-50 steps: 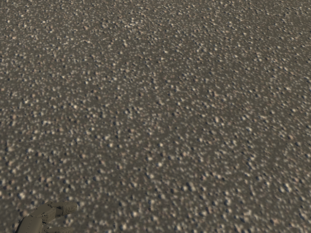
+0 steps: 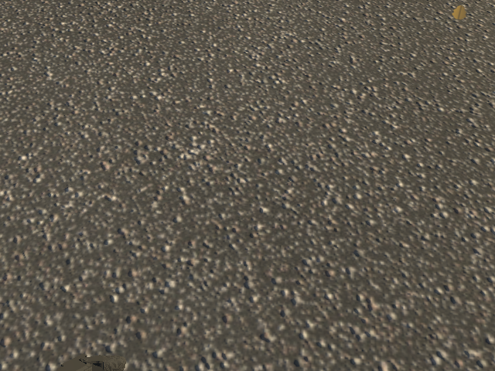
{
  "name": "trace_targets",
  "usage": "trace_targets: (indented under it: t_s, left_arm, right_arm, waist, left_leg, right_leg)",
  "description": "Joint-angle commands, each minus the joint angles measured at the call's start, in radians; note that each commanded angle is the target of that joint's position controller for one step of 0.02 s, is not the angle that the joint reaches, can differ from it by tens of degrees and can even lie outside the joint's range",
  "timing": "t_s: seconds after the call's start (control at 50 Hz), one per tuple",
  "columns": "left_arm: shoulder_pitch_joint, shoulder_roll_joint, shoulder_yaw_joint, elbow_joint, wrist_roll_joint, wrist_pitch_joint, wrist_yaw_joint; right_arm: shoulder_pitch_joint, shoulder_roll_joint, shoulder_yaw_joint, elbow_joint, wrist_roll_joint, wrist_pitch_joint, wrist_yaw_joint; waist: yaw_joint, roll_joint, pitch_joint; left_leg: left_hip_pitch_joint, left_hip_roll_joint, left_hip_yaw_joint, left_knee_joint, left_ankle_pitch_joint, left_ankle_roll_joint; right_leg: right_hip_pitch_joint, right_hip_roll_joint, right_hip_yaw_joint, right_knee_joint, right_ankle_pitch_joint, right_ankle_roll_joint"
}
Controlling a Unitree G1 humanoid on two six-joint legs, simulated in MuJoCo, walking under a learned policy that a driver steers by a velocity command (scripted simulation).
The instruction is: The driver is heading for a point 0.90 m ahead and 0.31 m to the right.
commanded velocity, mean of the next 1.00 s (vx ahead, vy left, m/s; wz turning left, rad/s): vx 0.50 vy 0.00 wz -0.54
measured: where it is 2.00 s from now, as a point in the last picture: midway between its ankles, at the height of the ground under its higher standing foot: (357, 246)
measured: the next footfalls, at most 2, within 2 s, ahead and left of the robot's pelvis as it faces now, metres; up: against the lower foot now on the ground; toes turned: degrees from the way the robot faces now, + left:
right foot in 0.04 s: +0.20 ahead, -0.10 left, +0.00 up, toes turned -2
left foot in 0.52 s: +0.50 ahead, +0.06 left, +0.00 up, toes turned -21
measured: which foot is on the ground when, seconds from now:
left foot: down 0.00-0.06, up 0.08-0.50, down 0.52-1.00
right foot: up 0.00-0.02, down 0.04-0.52, up 0.54-1.00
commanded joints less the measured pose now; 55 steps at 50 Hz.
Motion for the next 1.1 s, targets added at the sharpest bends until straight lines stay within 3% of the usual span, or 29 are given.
trace_targets:
  t_s: [0.02,0.04,0.06,0.08,0.1,0.12,0.14,0.16,0.24,0.34,0.44,0.48,0.5,0.52,0.54,0.56,0.58,0.6,0.62,0.66,0.76,0.86,0.94,0.98,1.02,1.04,1.06,1.08,1.1]
  left_arm:
    - [0.118,0.158,0.067,-0.043,0.004,-0.011,-0.001]
    - [0.278,0.222,0.097,-0.008,0.001,-0.005,0.012]
    - [0.349,0.339,0.123,-0.007,0.0,-0.002,0.021]
    - [0.372,0.268,0.103,-0.01,-0.01,-0.004,0.02]
    - [0.334,0.219,0.088,-0.011,-0.002,-0.006,0.024]
    - [0.277,0.198,0.083,-0.021,0.0,-0.007,0.028]
    - [0.22,0.176,0.076,-0.033,0.002,-0.006,0.03]
    - [0.183,0.152,0.067,-0.048,0.011,-0.006,0.032]
    - [0.175,0.172,0.075,-0.053,0.009,-0.008,0.051]
    - [0.252,0.198,0.085,-0.022,-0.005,0.006,0.074]
    - [0.305,0.19,0.087,0.0,-0.011,0.022,0.082]
    - [0.283,0.183,0.087,-0.006,-0.006,0.029,0.081]
    - [0.279,0.151,0.077,-0.012,-0.002,0.029,0.078]
    - [0.283,0.09,0.054,-0.029,0.011,0.025,0.073]
    - [0.417,0.034,0.035,-0.059,-0.015,0.015,0.073]
    - [0.412,0.134,0.049,-0.039,-0.024,0.014,0.076]
    - [0.309,0.192,0.067,-0.046,-0.019,0.019,0.076]
    - [0.254,0.186,0.069,-0.057,-0.009,0.024,0.078]
    - [0.217,0.175,0.071,-0.071,0.0,0.024,0.075]
    - [0.224,0.137,0.071,-0.079,-0.011,0.033,0.064]
    - [0.152,0.084,0.056,-0.117,-0.003,0.046,0.054]
    - [0.016,0.063,0.043,-0.147,-0.005,0.03,0.024]
    - [-0.058,0.079,0.048,-0.188,-0.008,0.033,0.004]
    - [-0.014,0.113,0.067,-0.191,0.0,0.039,0.002]
    - [0.249,0.197,0.118,-0.125,-0.002,0.049,0.016]
    - [0.398,0.28,0.146,-0.092,-0.01,0.061,0.038]
    - [0.338,0.366,0.145,-0.117,-0.013,0.045,0.036]
    - [0.357,0.26,0.117,-0.13,-0.008,0.028,0.03]
    - [0.325,0.212,0.1,-0.112,0.0,0.015,0.028]
  right_arm:
    - [-0.033,-0.184,-0.046,-0.053,0.0,0.015,-0.021]
    - [-0.023,-0.165,-0.036,-0.074,-0.012,0.016,-0.033]
    - [0.078,-0.049,0.006,-0.123,-0.036,-0.009,-0.019]
    - [0.042,-0.075,0.009,-0.115,-0.022,-0.046,-0.003]
    - [-0.056,-0.14,-0.009,-0.143,0.019,-0.07,0.011]
    - [-0.116,-0.135,-0.004,-0.162,0.022,-0.083,0.012]
    - [-0.141,-0.131,-0.007,-0.164,0.0,-0.087,0.005]
    - [-0.137,-0.136,-0.014,-0.166,-0.016,-0.079,0.0]
    - [-0.131,-0.088,-0.007,-0.182,-0.027,-0.042,-0.005]
    - [-0.328,-0.044,0.011,-0.23,-0.018,-0.049,0.004]
    - [-0.38,-0.096,-0.009,-0.252,0.0,-0.067,0.022]
    - [-0.305,-0.115,-0.023,-0.235,0.002,-0.075,0.021]
    - [-0.215,-0.139,-0.038,-0.215,-0.006,-0.079,0.015]
    - [-0.075,-0.189,-0.053,-0.205,-0.023,-0.081,0.006]
    - [0.013,-0.265,-0.074,-0.169,-0.031,-0.065,0.008]
    - [0.005,-0.179,-0.057,-0.176,-0.007,-0.059,0.015]
    - [-0.035,-0.119,-0.041,-0.186,-0.005,-0.054,0.011]
    - [-0.082,-0.102,-0.033,-0.19,-0.014,-0.048,0.009]
    - [-0.112,-0.081,-0.026,-0.181,-0.018,-0.044,0.008]
    - [-0.134,-0.064,-0.021,-0.169,-0.022,-0.048,0.006]
    - [-0.124,-0.114,-0.041,-0.126,-0.014,-0.056,0.005]
    - [-0.101,-0.149,-0.048,-0.091,-0.005,-0.039,-0.001]
    - [-0.062,-0.185,-0.06,-0.062,0.016,-0.019,-0.001]
    - [-0.068,-0.217,-0.07,-0.061,0.026,-0.007,-0.007]
    - [-0.081,-0.21,-0.066,-0.068,0.031,0.005,-0.014]
    - [-0.051,-0.144,-0.039,-0.087,-0.006,0.0,-0.015]
    - [0.021,-0.032,0.001,-0.15,-0.031,-0.027,-0.001]
    - [-0.092,-0.132,-0.017,-0.149,0.01,-0.057,0.012]
    - [-0.151,-0.156,-0.023,-0.166,0.039,-0.071,0.018]
  waist:
    - [0.131,0.11,-0.097]
    - [0.195,0.061,-0.196]
    - [0.139,-0.185,-0.319]
    - [0.172,-0.165,-0.417]
    - [0.189,-0.11,-0.278]
    - [0.166,-0.03,-0.177]
    - [0.129,0.03,-0.106]
    - [0.094,0.021,-0.074]
    - [0.056,-0.017,-0.045]
    - [0.133,-0.036,-0.015]
    - [0.135,-0.061,-0.017]
    - [0.087,-0.086,-0.032]
    - [0.041,-0.075,-0.088]
    - [-0.018,0.02,-0.221]
    - [0.034,0.345,-0.344]
    - [0.016,0.287,-0.29]
    - [-0.011,0.185,-0.164]
    - [0.002,0.118,-0.093]
    - [0.016,0.111,-0.036]
    - [0.048,0.158,-0.01]
    - [0.05,0.116,0.011]
    - [0.004,0.093,0.039]
    - [0.0,0.097,0.063]
    - [0.045,0.126,0.016]
    - [0.195,0.104,-0.128]
    - [0.238,-0.043,-0.219]
    - [0.11,-0.253,-0.334]
    - [0.197,-0.112,-0.364]
    - [0.189,-0.08,-0.218]
  left_leg:
    - [-0.005,0.252,-0.003,0.304,1.021,0.091]
    - [-0.192,0.215,0.02,0.555,0.883,0.053]
    - [-0.643,0.038,0.006,0.954,0.226,-0.024]
    - [-0.821,-0.032,-0.183,1.102,-0.191,-0.028]
    - [-0.91,0.032,-0.224,1.13,-0.125,-0.008]
    - [-0.902,0.076,-0.208,1.069,-0.04,0.005]
    - [-0.858,0.109,-0.198,0.978,0.013,0.0]
    - [-0.786,0.132,-0.199,0.914,0.051,-0.009]
    - [-0.709,0.128,-0.168,0.755,0.129,-0.066]
    - [-0.61,0.057,-0.155,0.382,0.451,-0.086]
    - [-0.561,0.034,-0.206,0.246,0.393,-0.052]
    - [-0.459,0.032,-0.19,0.209,0.325,-0.014]
    - [-0.307,0.053,-0.19,0.182,0.32,0.019]
    - [-0.062,0.21,-0.333,0.203,0.261,0.083]
    - [0.251,0.429,-0.777,0.126,0.043,0.244]
    - [0.227,0.454,-0.893,0.072,-0.166,0.24]
    - [0.115,0.409,-0.741,0.058,-0.147,0.196]
    - [0.004,0.366,-0.608,0.046,-0.016,0.17]
    - [-0.084,0.328,-0.513,0.024,0.098,0.165]
    - [-0.18,0.282,-0.381,-0.026,0.197,0.154]
    - [-0.186,0.298,-0.212,-0.088,0.371,0.19]
    - [-0.154,0.272,-0.043,-0.087,0.442,0.151]
    - [-0.054,0.31,0.013,-0.04,0.55,0.124]
    - [-0.017,0.311,0.054,0.09,0.874,0.103]
    - [-0.126,0.263,0.108,0.447,1.006,0.058]
    - [-0.4,0.212,0.109,0.772,0.569,0.013]
    - [-0.789,0.005,-0.041,1.075,-0.234,-0.035]
    - [-0.885,0.042,-0.202,1.146,-0.198,-0.019]
    - [-0.933,0.083,-0.183,1.108,-0.092,0.001]
  right_leg:
    - [0.223,0.085,-0.071,-0.027,-0.064,-0.066]
    - [0.508,0.032,0.043,-0.015,-0.028,-0.111]
    - [0.907,-0.228,0.558,-0.052,-0.141,-0.299]
    - [1.012,-0.302,0.857,-0.218,-0.271,-0.358]
    - [0.92,-0.27,0.712,-0.242,-0.276,-0.299]
    - [0.774,-0.227,0.583,-0.249,-0.206,-0.264]
    - [0.628,-0.191,0.492,-0.264,-0.102,-0.241]
    - [0.521,-0.159,0.431,-0.288,-0.01,-0.23]
    - [0.344,-0.109,0.327,-0.34,0.126,-0.244]
    - [0.279,-0.039,0.267,-0.32,0.007,-0.168]
    - [0.41,-0.094,0.409,-0.207,-0.079,-0.138]
    - [0.423,-0.092,0.442,-0.132,-0.047,-0.116]
    - [0.395,-0.045,0.414,-0.03,-0.015,-0.087]
    - [0.288,0.015,0.335,0.231,-0.122,-0.051]
    - [-0.06,0.154,0.191,0.549,-0.534,0.015]
    - [-0.194,0.071,0.204,0.693,-0.55,0.03]
    - [-0.226,0.037,0.193,0.736,-0.456,0.039]
    - [-0.202,0.005,0.161,0.728,-0.383,0.048]
    - [-0.189,-0.021,0.156,0.686,-0.334,0.053]
    - [-0.121,-0.058,0.135,0.635,-0.29,0.056]
    - [-0.165,-0.084,0.11,0.471,-0.169,0.079]
    - [-0.098,-0.064,0.037,0.205,0.044,0.059]
    - [-0.073,-0.039,-0.012,0.098,-0.033,0.012]
    - [0.036,0.021,-0.066,0.08,-0.137,-0.03]
    - [0.414,0.104,-0.093,0.004,-0.1,-0.098]
    - [0.723,-0.045,0.15,-0.005,-0.089,-0.162]
    - [0.965,-0.27,0.748,-0.149,-0.339,-0.348]
    - [0.959,-0.294,0.802,-0.252,-0.418,-0.326]
    - [0.844,-0.27,0.651,-0.264,-0.33,-0.281]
